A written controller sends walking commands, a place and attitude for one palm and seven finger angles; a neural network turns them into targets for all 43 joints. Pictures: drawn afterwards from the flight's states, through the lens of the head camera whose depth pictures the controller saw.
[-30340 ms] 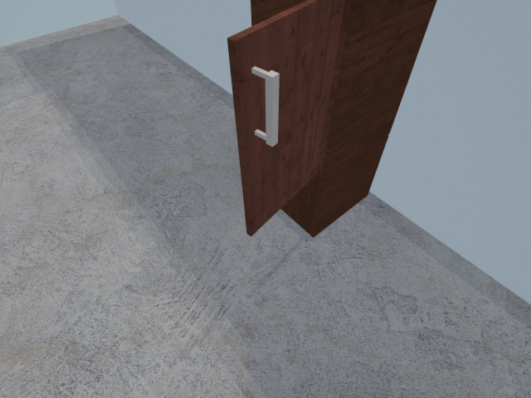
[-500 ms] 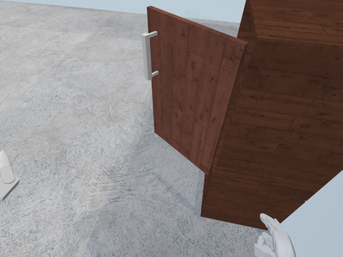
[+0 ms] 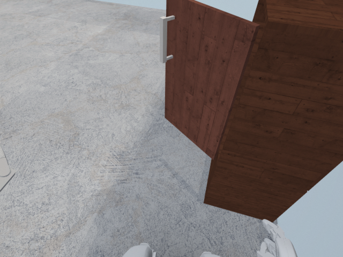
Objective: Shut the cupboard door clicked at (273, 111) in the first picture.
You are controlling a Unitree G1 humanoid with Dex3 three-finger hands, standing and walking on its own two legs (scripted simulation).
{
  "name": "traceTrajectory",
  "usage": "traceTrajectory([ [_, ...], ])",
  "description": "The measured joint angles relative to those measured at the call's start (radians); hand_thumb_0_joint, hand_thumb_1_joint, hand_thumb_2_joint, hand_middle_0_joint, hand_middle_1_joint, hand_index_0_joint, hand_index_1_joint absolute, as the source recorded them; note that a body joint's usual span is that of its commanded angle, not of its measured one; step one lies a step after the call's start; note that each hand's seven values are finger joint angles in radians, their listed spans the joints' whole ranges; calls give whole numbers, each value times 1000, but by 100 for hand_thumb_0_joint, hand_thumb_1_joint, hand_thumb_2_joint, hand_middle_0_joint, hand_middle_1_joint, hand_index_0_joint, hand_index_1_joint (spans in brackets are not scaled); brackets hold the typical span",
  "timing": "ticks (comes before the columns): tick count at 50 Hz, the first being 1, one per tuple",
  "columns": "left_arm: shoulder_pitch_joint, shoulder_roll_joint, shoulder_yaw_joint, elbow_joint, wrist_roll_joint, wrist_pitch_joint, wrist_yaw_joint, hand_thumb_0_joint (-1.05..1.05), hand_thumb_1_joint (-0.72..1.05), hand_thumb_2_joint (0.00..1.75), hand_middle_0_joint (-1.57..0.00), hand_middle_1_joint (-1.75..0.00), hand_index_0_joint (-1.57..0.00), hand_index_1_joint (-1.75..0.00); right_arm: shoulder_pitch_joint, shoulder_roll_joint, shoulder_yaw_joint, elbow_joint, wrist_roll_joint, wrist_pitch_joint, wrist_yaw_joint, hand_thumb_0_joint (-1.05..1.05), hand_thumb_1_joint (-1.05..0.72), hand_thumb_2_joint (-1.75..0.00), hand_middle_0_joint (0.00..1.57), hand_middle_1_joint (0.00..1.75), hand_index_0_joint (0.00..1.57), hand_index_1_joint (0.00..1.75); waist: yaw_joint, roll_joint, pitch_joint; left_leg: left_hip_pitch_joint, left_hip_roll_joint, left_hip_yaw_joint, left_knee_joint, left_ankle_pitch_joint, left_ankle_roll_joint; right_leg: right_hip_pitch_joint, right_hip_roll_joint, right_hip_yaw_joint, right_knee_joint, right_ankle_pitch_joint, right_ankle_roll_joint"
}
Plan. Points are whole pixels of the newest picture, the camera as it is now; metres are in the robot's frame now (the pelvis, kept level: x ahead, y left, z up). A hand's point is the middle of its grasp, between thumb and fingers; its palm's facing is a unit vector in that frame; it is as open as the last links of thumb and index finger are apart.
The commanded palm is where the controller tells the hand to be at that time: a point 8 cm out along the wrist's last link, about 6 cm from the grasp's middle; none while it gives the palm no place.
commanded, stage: step back with the hand held close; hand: left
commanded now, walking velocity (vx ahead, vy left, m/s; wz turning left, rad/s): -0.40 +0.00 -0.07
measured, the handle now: (167, 40) +0.81 +0.07 +0.14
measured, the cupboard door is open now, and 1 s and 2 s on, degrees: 56 56 56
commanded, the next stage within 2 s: stop stepping back and stand still in 0.34 s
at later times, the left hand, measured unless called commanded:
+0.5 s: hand out of the picture +0.02 +0.28 +0.20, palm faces +0.53 -0.79 -0.31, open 7.4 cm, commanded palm -0.01 +0.31 +0.21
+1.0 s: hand out of the picture -0.08 +0.29 +0.22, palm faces +0.44 -0.79 -0.42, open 7.4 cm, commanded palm -0.11 +0.32 +0.21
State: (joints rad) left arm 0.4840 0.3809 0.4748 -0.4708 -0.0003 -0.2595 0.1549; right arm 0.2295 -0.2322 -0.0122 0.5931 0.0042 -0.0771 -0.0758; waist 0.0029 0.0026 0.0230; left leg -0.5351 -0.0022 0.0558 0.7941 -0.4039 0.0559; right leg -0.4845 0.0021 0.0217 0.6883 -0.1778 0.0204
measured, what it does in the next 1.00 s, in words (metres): walks backwards: right foot, then left foot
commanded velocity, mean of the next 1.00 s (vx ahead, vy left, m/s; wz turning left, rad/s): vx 0.03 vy -0.02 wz -0.06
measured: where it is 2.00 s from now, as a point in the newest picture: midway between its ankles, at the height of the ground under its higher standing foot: outside the picture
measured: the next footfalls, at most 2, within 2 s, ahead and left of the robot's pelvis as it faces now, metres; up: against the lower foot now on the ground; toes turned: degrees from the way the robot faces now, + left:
right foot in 0.38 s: -0.14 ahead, -0.13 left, +0.00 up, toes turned +1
left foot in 0.60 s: -0.10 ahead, +0.13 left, +0.00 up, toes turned +2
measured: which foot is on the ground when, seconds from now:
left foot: down 0.00-0.40, up 0.42-0.58, down 0.60-0.84, up 0.86-1.00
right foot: down 0.00-0.14, up 0.16-0.36, down 0.38-0.60, up 0.62-0.84, down 0.86-1.00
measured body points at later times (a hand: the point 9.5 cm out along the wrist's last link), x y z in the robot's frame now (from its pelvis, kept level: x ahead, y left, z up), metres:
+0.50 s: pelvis -0.15 +0.01 +0.02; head -0.17 +0.04 +0.47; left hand -0.01 +0.32 +0.22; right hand +0.03 -0.20 -0.05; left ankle -0.03 +0.11 -0.66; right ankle -0.18 -0.13 -0.71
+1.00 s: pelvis -0.28 +0.03 +0.03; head -0.31 +0.05 +0.48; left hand -0.10 +0.33 +0.24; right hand -0.19 -0.23 -0.07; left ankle -0.21 +0.16 -0.64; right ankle -0.29 -0.05 -0.70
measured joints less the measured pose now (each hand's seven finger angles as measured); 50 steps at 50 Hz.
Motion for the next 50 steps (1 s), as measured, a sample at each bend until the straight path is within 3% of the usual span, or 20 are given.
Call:
traceTrajectory([
  [3,-23,-20,-38,-28,-7,5,7,2,89,90,-21,-30,-21,-30,-23,4,3,8,-3,5,7,2,-90,-90,20,30,21,30,-2,-23,11,-19,-18,0,-30,-25,-14,-16,-18,-1,-35,25,-2],
  [7,-4,16,-39,-85,-14,-3,14,2,89,90,-21,-30,-21,-30,-44,17,6,-6,-1,16,8,2,-90,-90,20,30,21,30,-25,-37,25,-42,-17,-8,-78,17,-4,-44,-17,-12,-50,-52,-9],
  [11,13,100,7,-134,-32,8,4,2,89,90,-21,-30,-21,-30,-30,38,-13,-18,-10,-6,-6,1,-90,-90,20,30,21,30,-60,26,36,-54,56,-25,-161,309,24,-61,64,-24,237,-254,-7],
  [13,13,144,40,-148,-49,-6,4,2,89,90,-22,-30,-21,-30,-14,56,-21,9,-4,-24,-3,1,-90,-90,20,30,21,30,-60,37,16,-57,92,-11,-203,421,24,2,88,-36,315,-306,-8],
  [18,68,120,84,-80,-85,-14,13,1,89,90,-21,-30,-21,-30,-22,76,-7,42,5,-31,14,2,-90,-90,20,30,21,30,-17,29,-70,-93,119,70,-278,434,-3,254,64,-78,66,-395,-35],
  [20,46,67,51,-37,-83,1,9,1,89,90,-21,-30,-21,-30,-58,67,-4,51,0,-36,19,2,-90,-90,20,30,21,30,9,48,-48,-114,129,81,-267,334,-45,285,65,-73,-39,-303,-32],
  [22,20,17,-16,-17,-65,20,11,1,89,90,-21,-30,-21,-30,-68,62,0,88,1,-33,22,2,-90,-90,20,30,21,30,44,30,-26,-122,90,34,-99,150,-91,289,45,-48,-54,-237,-16],
  [24,11,-8,-65,-31,-48,39,6,2,89,90,-21,-30,-21,-30,-50,68,19,116,2,-22,21,2,-90,-90,20,30,21,30,83,-35,-47,-105,35,4,90,63,-101,284,5,-4,-85,-198,-4],
  [26,6,-12,-82,-56,-41,46,5,2,89,90,-21,-30,-21,-30,-29,76,39,104,1,-14,12,2,-90,-90,20,30,21,30,91,-93,-71,-31,13,1,118,49,-98,272,-22,29,-120,-160,1],
  [29,-50,-3,-93,-58,-36,44,9,2,89,90,-21,-30,-21,-30,-9,47,41,54,1,-34,-3,2,-90,-90,20,30,21,30,44,-76,-95,148,30,-27,-106,114,-84,231,-17,13,-116,-132,17],
  [30,-81,5,-92,-49,-35,44,11,2,89,90,-21,-30,-21,-30,-14,33,31,44,1,-44,-8,2,-90,-90,20,30,21,30,20,-56,-93,170,32,-41,-167,126,-39,204,-15,-2,-89,-137,23],
  [32,-126,31,-71,-19,-36,47,19,2,89,90,-21,-30,-21,-30,-43,40,22,42,5,-45,-15,2,-90,-90,20,30,21,30,-3,-69,-53,163,13,-27,-173,164,-9,174,-16,22,-42,-185,10],
  [35,-50,62,-15,9,-50,59,20,2,89,90,-21,-30,-21,-30,-48,63,34,26,2,-40,-6,2,-90,-90,20,30,21,30,-36,-65,-45,188,29,11,-254,228,-23,134,21,11,43,-239,0],
  [40,102,66,-39,-21,-43,104,9,2,89,90,-21,-30,-20,-30,34,70,40,5,-1,-12,8,1,-90,-90,20,30,21,30,-63,-16,-78,190,65,14,-338,157,-27,216,68,-117,-27,-267,-36],
  [42,129,82,-49,-56,-35,114,8,2,89,90,-21,-30,-21,-30,62,63,37,0,-5,2,7,1,-90,-90,20,30,21,30,-56,-24,-88,137,57,20,-274,52,-34,297,69,-128,-150,-310,-73],
  [43,132,95,-44,-77,-30,113,7,2,89,90,-21,-30,-21,-30,67,58,34,0,-5,7,8,1,-90,-90,20,30,21,30,-43,-42,-92,81,45,28,-187,5,-39,312,59,-92,-207,-317,-109],
  [44,118,89,-50,-84,-25,108,4,2,89,90,-21,-30,-21,-30,59,45,27,21,-6,13,9,1,-90,-90,20,30,21,30,-23,-35,-79,29,47,10,-65,-16,-45,292,60,-86,-209,-210,-127],
  [45,102,79,-53,-84,-25,101,-1,2,89,90,-21,-30,-21,-30,49,33,20,50,-11,18,10,1,-90,-90,20,30,21,30,-9,-28,-63,-11,44,-12,61,-9,-53,281,61,-88,-194,-121,-131],
  [47,78,66,-54,-63,-21,77,-2,2,89,90,-21,-30,-21,-30,54,22,8,98,-16,32,11,1,-90,-90,20,30,21,30,1,-27,-63,-51,43,-29,217,20,-62,279,55,-88,-173,-99,-122],
  [50,60,39,-42,-5,-21,61,6,2,89,90,-21,-30,-21,-30,93,16,0,115,-12,43,3,2,-90,-90,20,30,21,30,7,-40,-113,-48,60,-21,251,68,-63,274,32,-77,-182,-133,-111],
])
